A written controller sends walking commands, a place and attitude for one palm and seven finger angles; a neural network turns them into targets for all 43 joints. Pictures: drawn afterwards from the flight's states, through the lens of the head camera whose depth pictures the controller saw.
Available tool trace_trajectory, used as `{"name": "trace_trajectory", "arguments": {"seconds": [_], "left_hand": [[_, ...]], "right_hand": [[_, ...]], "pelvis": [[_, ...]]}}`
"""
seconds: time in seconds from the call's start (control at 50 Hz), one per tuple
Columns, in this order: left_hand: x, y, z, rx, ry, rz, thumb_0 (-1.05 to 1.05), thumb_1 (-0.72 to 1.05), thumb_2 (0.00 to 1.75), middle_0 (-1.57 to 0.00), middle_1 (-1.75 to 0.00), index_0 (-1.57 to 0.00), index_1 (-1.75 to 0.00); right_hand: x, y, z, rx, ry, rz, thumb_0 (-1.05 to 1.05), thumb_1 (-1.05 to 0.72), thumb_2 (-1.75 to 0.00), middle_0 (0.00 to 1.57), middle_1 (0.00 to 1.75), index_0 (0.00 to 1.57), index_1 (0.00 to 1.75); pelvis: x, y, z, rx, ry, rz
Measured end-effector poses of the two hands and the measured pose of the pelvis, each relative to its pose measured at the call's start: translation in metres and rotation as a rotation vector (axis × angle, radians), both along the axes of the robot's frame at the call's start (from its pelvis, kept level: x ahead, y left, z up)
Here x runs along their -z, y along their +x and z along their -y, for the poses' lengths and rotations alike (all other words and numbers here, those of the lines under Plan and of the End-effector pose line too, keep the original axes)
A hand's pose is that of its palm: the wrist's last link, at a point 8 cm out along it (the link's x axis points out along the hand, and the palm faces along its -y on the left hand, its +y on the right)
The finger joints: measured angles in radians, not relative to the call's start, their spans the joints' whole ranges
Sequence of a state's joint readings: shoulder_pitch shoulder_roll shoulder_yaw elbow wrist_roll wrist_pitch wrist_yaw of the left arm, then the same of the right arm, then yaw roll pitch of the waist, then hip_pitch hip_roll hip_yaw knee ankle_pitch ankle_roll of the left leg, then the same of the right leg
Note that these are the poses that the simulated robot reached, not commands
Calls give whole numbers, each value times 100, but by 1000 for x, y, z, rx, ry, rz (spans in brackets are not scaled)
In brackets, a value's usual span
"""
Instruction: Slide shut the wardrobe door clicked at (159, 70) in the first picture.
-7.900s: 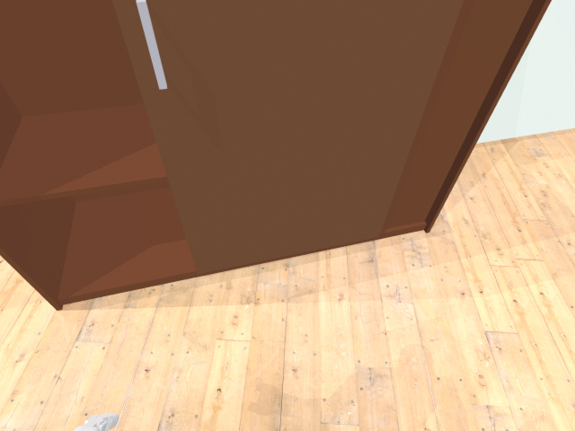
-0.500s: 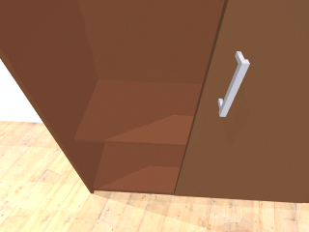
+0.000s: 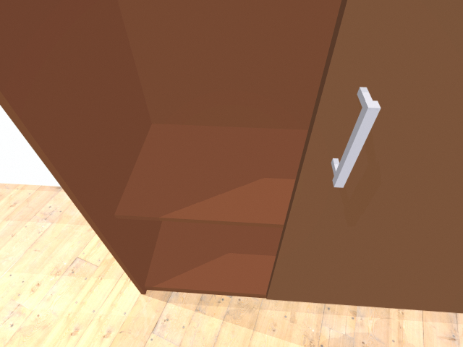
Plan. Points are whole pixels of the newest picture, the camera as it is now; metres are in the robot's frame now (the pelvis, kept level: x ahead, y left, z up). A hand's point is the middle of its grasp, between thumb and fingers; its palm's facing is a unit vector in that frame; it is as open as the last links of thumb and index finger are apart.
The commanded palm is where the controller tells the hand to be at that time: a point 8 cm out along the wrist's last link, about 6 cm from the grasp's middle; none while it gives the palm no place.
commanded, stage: come to a stop and stand still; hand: right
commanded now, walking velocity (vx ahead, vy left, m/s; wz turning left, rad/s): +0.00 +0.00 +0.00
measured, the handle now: (350, 141) +0.40 -0.17 +0.17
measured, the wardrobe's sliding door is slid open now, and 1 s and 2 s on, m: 0.51 0.51 0.51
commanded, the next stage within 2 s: look again from close up in 0.72 s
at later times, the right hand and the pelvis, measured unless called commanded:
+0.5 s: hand out of the picture -0.03 -0.24 -0.18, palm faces -0.02 +0.97 -0.23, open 7.3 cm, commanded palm none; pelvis -0.06 -0.05 +0.00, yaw +2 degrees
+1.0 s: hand out of the picture -0.11 -0.21 -0.18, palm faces +0.01 +0.99 -0.17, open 7.3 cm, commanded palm none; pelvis -0.07 -0.05 +0.00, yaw +2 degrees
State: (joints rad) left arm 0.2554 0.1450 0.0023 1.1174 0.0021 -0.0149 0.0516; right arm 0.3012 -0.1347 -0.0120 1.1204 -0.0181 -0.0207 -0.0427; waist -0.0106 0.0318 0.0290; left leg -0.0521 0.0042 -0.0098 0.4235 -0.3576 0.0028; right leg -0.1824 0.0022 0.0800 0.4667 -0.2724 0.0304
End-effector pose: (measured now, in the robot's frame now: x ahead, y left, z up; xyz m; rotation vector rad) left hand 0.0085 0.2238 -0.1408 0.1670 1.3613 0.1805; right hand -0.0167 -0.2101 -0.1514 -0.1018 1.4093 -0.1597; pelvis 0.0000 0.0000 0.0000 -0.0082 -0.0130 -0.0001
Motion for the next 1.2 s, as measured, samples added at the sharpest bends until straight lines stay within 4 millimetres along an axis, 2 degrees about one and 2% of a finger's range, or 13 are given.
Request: {"name": "trace_trajectory", "arguments": {"seconds": [0.16, 0.28, 0.38, 0.5, 0.66, 0.82, 0.96, 1.2], "left_hand": [[0, 10, 5, -18, 9, 137, 1, 92, 90, -20, -30, -20, -30], [-1, 1, 21, -18, 1, 163, 1, 91, 90, -20, -30, -20, -30], [-3, -16, 33, -17, -8, 144, 1, 91, 90, -20, -30, -20, -30], [-4, -43, 40, -29, -6, 92, 1, 91, 90, -20, -30, -20, -30], [-3, -74, 48, -45, -7, 7, 1, 91, 90, -20, -30, -20, -30], [-1, -85, 57, -56, -26, -26, 1, 91, 90, -20, -30, -20, -30], [2, -85, 58, -55, -35, -28, 1, 92, 90, -20, -30, -20, -30], [4, -84, 51, -59, -38, -15, 1, 92, 90, -20, -30, -20, -30]], "right_hand": [[-5, 19, 34, -73, -63, 103, 0, -91, -90, 20, 30, 20, 30], [-7, 20, 57, -91, -79, 154, 0, -91, -90, 20, 30, 20, 30], [-8, 8, 69, -99, -73, 157, 0, -91, -90, 20, 30, 20, 30], [-6, -22, 77, -94, -62, 97, 0, -91, -90, 20, 30, 20, 30], [-1, -68, 76, -68, -38, -13, 0, -91, -90, 20, 30, 20, 30], [0, -97, 66, -44, -11, -85, 0, -91, -90, 20, 30, 20, 30], [-1, -100, 56, -32, 1, -85, 0, -91, -90, 20, 30, 20, 30], [0, -83, 46, -36, -1, -38, 0, -91, -90, 20, 30, 20, 30]], "pelvis": [[6, -19, 15, -23, 23, -8], [7, -36, 30, -29, 25, 15], [5, -48, 41, -31, 23, 11], [3, -57, 49, -34, 20, 4], [3, -64, 55, -30, 20, 4], [2, -66, 56, -29, 20, 7], [2, -67, 54, -28, 18, 13], [2, -67, 47, -28, 17, 17]]}}
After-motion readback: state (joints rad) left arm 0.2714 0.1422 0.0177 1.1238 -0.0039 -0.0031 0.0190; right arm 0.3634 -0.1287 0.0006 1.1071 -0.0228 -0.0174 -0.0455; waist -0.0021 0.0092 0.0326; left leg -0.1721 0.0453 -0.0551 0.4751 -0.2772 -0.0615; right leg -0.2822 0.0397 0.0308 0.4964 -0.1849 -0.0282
